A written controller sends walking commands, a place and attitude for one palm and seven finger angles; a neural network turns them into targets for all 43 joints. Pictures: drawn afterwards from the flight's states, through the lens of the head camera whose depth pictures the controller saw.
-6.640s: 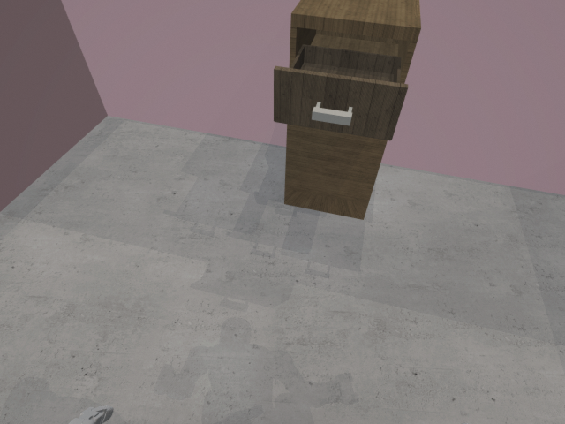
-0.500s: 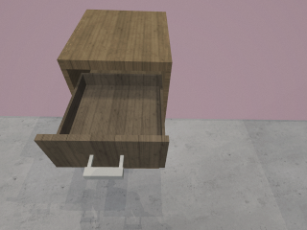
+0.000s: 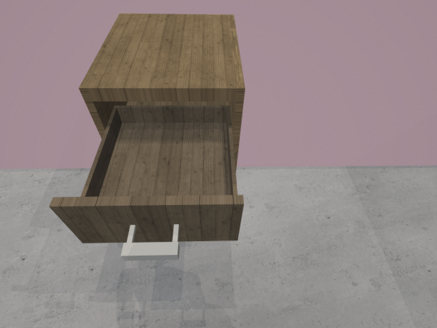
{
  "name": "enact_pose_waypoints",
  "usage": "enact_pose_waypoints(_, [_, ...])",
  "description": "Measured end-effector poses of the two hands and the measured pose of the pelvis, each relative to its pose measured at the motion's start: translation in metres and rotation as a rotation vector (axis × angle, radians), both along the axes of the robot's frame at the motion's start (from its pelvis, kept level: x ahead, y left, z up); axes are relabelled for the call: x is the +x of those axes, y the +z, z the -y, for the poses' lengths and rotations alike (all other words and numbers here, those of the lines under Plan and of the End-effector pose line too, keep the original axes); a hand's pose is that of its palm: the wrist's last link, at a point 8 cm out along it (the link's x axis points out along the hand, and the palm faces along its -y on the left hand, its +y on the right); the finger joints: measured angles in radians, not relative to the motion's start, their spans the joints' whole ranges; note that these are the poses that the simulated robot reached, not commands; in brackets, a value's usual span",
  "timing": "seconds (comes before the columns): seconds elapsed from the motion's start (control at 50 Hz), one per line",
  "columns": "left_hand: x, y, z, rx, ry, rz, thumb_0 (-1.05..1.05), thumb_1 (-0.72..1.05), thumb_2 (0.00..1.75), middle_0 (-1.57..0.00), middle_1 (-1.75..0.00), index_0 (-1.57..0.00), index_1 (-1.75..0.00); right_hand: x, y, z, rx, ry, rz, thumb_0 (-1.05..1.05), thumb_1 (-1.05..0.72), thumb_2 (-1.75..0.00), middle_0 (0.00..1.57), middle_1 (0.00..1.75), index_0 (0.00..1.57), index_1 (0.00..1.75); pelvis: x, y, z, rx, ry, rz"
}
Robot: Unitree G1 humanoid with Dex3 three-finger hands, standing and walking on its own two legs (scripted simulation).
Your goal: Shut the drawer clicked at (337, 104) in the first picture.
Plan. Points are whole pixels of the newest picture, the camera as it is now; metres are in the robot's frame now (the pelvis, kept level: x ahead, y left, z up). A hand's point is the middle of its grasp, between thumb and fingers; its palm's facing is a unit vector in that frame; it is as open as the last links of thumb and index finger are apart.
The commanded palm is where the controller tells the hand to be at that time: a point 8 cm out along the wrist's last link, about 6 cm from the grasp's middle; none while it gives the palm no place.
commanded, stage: raise the hand and make a fist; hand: left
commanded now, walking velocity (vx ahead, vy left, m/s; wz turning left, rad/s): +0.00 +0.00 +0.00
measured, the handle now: (152, 240) +0.28 +0.15 -0.02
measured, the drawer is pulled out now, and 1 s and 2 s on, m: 0.30 0.30 0.30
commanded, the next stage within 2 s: bring the fist close to the handle in 1.90 s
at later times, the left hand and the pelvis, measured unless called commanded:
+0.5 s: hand out of the picture +0.10 +0.13 -0.03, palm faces +0.16 -0.99 -0.05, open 5.8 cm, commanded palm +0.09 +0.18 -0.02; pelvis -0.03 -0.05 -0.08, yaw +5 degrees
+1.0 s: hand out of the picture +0.12 +0.14 +0.02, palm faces +0.15 -0.99 -0.06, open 3.3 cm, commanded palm +0.07 +0.18 +0.03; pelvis -0.01 -0.05 -0.05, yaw +4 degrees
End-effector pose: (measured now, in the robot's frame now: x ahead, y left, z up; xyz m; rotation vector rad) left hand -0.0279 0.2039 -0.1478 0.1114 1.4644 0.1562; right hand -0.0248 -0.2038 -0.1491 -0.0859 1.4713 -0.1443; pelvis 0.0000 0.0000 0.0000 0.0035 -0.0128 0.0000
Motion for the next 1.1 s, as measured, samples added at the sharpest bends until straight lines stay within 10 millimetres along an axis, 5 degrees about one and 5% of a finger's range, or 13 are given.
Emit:
enact_pose_waypoints(0.06, [0.023,0.013,-0.011,0.055,0.038,0.129,0.03,0.94,0.9,-0.21,-0.3,-0.2,-0.31,0.006,0.005,0.009,-0.034,0.021,0.081,0.02,-0.93,-0.89,0.2,0.29,0.2,0.3,-0.001,-0.002,0.001,-0.002,0.005,-0.013])
enact_pose_waypoints(0.14, [0.1,0.075,-0.035,0.199,0.048,0.608,0.06,0.98,0.9,-0.23,-0.33,-0.23,-0.33,0.039,0.016,0.036,-0.087,0.046,0.349,0.03,-0.93,-0.89,0.2,0.3,0.2,0.3,-0.004,-0.007,0.007,0.031,0.031,-0.025])
enact_pose_waypoints(0.24, [0.179,0.149,-0.001,0.117,0.018,1.142,0.04,0.96,0.9,-0.29,-0.39,-0.25,-0.39,0.106,0.028,0.067,-0.13,0.118,0.66,0.03,-0.92,-0.89,0.2,0.29,0.2,0.3,-0.014,-0.019,0.009,0.006,0.062,-0.055])
enact_pose_waypoints(0.3, [0.175,0.144,0.013,-0.002,0.051,1.294,0.02,0.94,0.9,-0.34,-0.45,-0.22,-0.41,0.147,0.046,0.077,-0.151,0.136,0.804,0.02,-0.92,-0.9,0.2,0.29,0.2,0.3,-0.018,-0.03,0.019,0.004,0.043,-0.102])
enact_pose_waypoints(0.38, [0.143,0.126,0.034,-0.091,-0.018,1.416,0.02,0.92,0.9,-0.41,-0.53,-0.29,-0.48,0.196,0.066,0.081,-0.164,0.25,0.941,0.02,-0.91,-0.9,0.2,0.29,0.2,0.3,-0.025,-0.052,0.035,-0.003,0.047,-0.156])
enact_pose_waypoints(0.5, [0.101,0.118,0.025,0.039,-0.053,1.377,0.02,0.9,0.9,-0.54,-0.66,-0.47,-0.63,0.246,0.061,0.063,-0.099,0.337,1.057,0.01,-0.91,-0.9,0.19,0.29,0.2,0.3,-0.032,-0.076,0.051,-0.022,0.08,-0.184])
enact_pose_waypoints(0.58, [0.103,0.133,0.021,0.086,-0.008,1.434,0.02,0.9,0.9,-0.62,-0.74,-0.58,-0.73,0.249,0.044,0.042,-0.016,0.344,1.063,0.01,-0.91,-0.9,0.2,0.29,0.2,0.3,-0.033,-0.081,0.058,-0.036,0.097,-0.192])
enact_pose_waypoints(0.66, [0.13,0.152,0.038,0.013,-0.092,1.513,0.02,0.9,0.9,-0.69,-0.83,-0.67,-0.83,0.23,0.024,0.032,0.043,0.317,0.989,0.01,-0.9,-0.9,0.2,0.29,0.2,0.3,-0.03,-0.079,0.063,-0.035,0.099,-0.197])
enact_pose_waypoints(0.78, [0.157,0.146,0.047,-0.09,-0.156,1.351,0.02,0.9,0.9,-0.81,-0.96,-0.8,-0.96,0.19,0.006,0.052,0.018,0.191,0.804,0.02,-0.9,-0.89,0.2,0.3,0.2,0.3,-0.019,-0.066,0.065,-0.008,0.081,-0.182])
enact_pose_waypoints(0.96, [0.124,0.173,0.015,0.061,-0.056,1.35,0.02,0.9,0.9,-0.99,-1.15,-0.98,-1.16,0.172,0.018,0.093,-0.123,0.123,0.744,0.02,-0.9,-0.9,0.2,0.29,0.2,0.3,-0.008,-0.054,0.055,-0.007,0.066,-0.166])
enact_pose_waypoints(1.1, [0.118,0.175,0.03,-0.065,-0.094,1.407,0.02,0.9,0.9,-1.13,-1.3,-1.12,-1.31,0.195,0.038,0.078,-0.133,0.18,0.877,0.02,-0.91,-0.9,0.2,0.29,0.2,0.3,-0.017,-0.054,0.039,-0.027,0.075,-0.166])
